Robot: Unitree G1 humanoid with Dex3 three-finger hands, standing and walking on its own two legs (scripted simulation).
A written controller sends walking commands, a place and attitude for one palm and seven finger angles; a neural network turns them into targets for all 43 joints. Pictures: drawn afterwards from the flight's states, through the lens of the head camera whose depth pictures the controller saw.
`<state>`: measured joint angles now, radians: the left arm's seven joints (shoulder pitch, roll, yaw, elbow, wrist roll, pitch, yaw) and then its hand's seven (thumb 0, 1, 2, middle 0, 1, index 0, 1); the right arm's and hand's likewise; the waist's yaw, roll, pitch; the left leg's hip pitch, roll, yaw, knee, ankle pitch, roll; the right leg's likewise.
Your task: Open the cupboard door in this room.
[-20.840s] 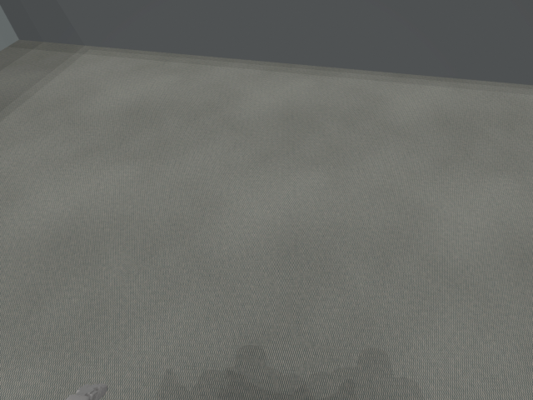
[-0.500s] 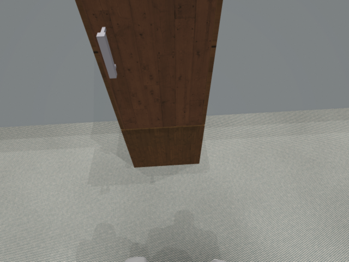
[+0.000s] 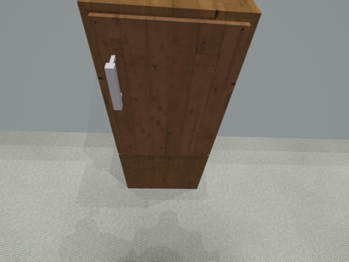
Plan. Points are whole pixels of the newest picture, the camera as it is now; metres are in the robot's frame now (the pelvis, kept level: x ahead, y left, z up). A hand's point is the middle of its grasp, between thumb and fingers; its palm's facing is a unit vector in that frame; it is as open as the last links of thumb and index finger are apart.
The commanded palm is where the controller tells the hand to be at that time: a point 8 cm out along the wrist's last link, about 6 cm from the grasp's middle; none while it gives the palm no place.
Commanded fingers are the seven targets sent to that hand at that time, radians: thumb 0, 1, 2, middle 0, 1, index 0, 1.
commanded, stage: come to a stop and stand still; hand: left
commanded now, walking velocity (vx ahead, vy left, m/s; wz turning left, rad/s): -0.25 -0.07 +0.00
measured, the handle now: (115, 83) +0.54 +0.21 +0.07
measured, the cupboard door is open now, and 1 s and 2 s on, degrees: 0 0 0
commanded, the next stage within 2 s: look again from close up in 1.12 s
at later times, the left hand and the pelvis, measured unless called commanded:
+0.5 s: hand out of the picture +0.06 +0.13 -0.15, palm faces +0.04 -0.95 -0.31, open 7.4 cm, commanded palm none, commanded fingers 0.00 0.90 0.90 -0.20 -0.30 -0.20 -0.30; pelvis +0.00 -0.07 +0.00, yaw +0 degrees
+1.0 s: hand out of the picture -0.03 +0.19 -0.18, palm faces +0.02 -0.98 -0.21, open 7.4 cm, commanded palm none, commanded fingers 0.00 0.90 0.90 -0.20 -0.30 -0.20 -0.30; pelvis -0.03 +0.00 +0.00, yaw +0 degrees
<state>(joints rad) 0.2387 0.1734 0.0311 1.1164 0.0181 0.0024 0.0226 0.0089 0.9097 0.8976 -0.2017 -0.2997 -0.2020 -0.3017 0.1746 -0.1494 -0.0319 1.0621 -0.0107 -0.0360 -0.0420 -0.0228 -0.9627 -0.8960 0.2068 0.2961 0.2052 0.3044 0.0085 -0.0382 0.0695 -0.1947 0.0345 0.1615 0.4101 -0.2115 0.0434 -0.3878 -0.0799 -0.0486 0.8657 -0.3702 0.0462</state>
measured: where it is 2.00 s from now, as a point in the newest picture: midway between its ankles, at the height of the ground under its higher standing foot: outside the picture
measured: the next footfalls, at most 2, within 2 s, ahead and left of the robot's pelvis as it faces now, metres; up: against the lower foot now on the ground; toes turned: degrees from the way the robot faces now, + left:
right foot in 0.22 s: +0.08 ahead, -0.17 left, +0.00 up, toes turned -7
left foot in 0.72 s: -0.02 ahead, +0.11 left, +0.00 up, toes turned +3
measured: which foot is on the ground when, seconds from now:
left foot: down 0.00-0.22, up 0.24-0.70, down 0.72-1.00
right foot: up 0.00-0.20, down 0.22-0.74, up 0.76-0.98, down 1.00-1.00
